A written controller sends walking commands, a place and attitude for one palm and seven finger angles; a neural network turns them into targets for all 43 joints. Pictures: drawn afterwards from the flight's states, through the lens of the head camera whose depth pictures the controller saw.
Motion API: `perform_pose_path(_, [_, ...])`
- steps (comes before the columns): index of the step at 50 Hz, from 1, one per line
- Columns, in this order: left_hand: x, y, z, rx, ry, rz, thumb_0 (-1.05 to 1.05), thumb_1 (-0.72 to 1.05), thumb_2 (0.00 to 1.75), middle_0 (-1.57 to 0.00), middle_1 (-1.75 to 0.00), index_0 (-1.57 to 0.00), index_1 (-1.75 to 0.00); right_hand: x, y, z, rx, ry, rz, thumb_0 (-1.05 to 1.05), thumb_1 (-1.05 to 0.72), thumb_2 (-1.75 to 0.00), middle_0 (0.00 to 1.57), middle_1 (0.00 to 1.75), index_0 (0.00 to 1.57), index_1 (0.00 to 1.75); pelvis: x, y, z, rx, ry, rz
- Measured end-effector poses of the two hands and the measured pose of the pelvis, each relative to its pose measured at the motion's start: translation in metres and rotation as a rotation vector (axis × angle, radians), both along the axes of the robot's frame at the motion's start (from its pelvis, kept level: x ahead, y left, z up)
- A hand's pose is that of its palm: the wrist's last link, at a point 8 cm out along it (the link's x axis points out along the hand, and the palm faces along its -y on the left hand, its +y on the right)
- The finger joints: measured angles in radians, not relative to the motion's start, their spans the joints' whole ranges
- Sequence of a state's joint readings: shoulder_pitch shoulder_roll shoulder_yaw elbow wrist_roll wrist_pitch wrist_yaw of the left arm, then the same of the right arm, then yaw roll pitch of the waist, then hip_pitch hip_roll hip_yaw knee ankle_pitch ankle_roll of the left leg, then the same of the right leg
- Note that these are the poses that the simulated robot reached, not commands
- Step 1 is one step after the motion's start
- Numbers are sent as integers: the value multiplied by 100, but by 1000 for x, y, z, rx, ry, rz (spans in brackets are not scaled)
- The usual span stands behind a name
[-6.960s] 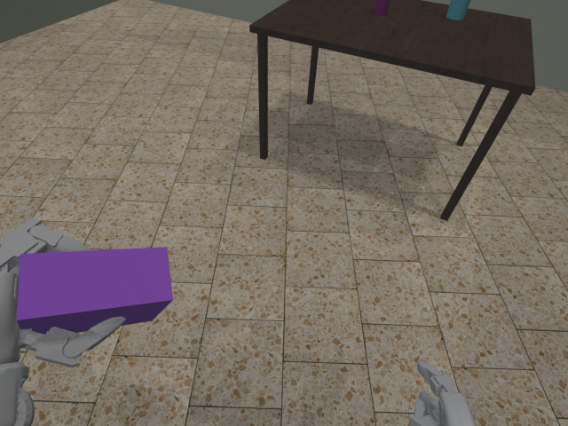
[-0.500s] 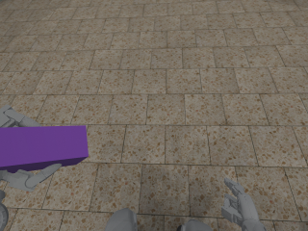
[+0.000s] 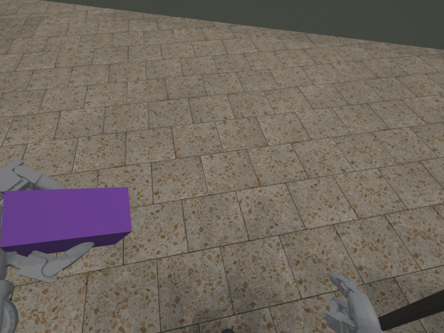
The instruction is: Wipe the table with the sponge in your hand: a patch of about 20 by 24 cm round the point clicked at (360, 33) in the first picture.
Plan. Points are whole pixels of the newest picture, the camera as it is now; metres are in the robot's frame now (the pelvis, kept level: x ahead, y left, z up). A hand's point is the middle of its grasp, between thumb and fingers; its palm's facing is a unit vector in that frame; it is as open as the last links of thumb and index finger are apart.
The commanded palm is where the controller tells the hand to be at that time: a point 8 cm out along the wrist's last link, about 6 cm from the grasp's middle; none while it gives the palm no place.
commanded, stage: turn to face it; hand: left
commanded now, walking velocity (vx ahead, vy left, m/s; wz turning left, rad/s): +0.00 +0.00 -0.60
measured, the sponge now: (88, 221) +0.22 +0.21 +0.15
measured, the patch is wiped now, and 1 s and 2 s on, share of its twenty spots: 0.00 0.00 0.00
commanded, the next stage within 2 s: none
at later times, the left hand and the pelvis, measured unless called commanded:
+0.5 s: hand (185, 228) +0.22 +0.08 +0.16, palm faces -0.04 -0.84 -0.54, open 9.9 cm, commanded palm +0.17 +0.16 +0.18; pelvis -0.08 -0.05 -0.01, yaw -20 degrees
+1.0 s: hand (295, 284) +0.17 -0.06 +0.17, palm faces -0.22 -0.82 -0.52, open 9.9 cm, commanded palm +0.14 +0.04 +0.18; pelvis -0.15 -0.09 -0.01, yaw -37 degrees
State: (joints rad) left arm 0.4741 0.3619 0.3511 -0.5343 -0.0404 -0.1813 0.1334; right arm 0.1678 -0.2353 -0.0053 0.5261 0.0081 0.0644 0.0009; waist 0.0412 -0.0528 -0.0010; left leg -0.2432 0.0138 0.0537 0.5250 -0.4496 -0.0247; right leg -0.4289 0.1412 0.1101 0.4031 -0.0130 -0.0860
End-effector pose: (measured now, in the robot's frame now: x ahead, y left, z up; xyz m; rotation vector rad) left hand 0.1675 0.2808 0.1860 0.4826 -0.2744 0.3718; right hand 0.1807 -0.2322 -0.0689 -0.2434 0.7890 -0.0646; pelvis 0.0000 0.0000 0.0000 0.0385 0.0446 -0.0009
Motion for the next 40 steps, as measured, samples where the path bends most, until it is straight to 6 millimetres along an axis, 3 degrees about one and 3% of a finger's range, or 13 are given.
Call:
perform_pose_path(7, [-5,-9,8,60,-27,-70,-1,-47,99,-77,-135,-77,-135,-48,17,-6,86,-23,-61,1,-91,-90,20,30,20,30,-28,-3,0,-35,-57,-91])
perform_pose_path(12, [9,-40,10,57,-8,-117,-1,-47,99,-77,-135,-76,-135,-85,9,-20,158,-8,-129,1,-90,-90,21,30,20,30,-38,-16,1,-76,-51,-185])
perform_pose_path(16, [30,-86,-3,94,-4,-211,-1,-47,99,-77,-135,-76,-135,-116,-22,-41,168,4,-183,1,-90,-90,21,30,21,30,-51,-41,-14,-74,-46,-227])
perform_pose_path(19, [41,-120,-11,87,16,-306,-1,-46,99,-77,-135,-76,-135,-143,-55,-51,123,56,-254,1,-90,-90,21,30,21,30,-64,-48,-15,-75,-43,-248])
perform_pose_path(23, [41,-148,-8,118,68,-442,-1,-46,99,-77,-135,-76,-135,-179,-95,-38,47,96,-388,1,-91,-90,21,30,20,30,-75,-49,-8,-50,-26,-315])
perform_pose_path(28, [31,-156,16,211,-1,-549,-1,-46,99,-77,-135,-76,-135,-212,-120,-14,-48,92,-476,1,-91,-90,20,30,20,30,-79,-48,-7,-50,-7,-374])
perform_pose_path(32, [27,-149,21,219,-91,-545,-1,-46,99,-77,-135,-76,-135,-227,-121,-7,-80,60,-522,1,-91,-90,20,30,20,30,-82,-46,-12,-36,-23,-431])
perform_pose_path(36, [32,-145,11,140,-50,-471,-1,-46,99,-77,-135,-76,-135,-236,-109,-6,-21,14,-543,1,-91,-90,20,30,20,30,-88,-51,-4,-67,-26,-483])
perform_pose_path(40, [28,-173,-2,28,10,-474,-1,-46,99,-77,-135,-76,-135,-244,-95,-10,64,-28,-540,1,-91,-90,20,30,20,30,-100,-59,0,-85,-26,-532])
